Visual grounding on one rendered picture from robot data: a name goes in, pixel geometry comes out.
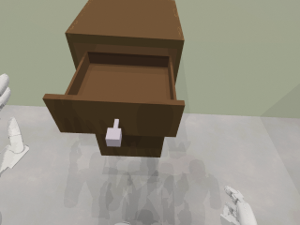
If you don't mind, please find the robot right hand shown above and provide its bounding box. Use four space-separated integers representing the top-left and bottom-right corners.
220 186 258 225

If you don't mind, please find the cabinet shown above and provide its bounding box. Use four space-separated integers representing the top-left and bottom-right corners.
65 0 185 158

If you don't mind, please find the handle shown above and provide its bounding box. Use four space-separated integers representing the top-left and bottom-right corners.
105 119 122 147

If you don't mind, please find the robot left hand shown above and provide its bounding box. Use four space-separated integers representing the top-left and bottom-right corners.
0 73 29 177

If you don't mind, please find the drawer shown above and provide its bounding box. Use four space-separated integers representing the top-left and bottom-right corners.
42 51 186 138

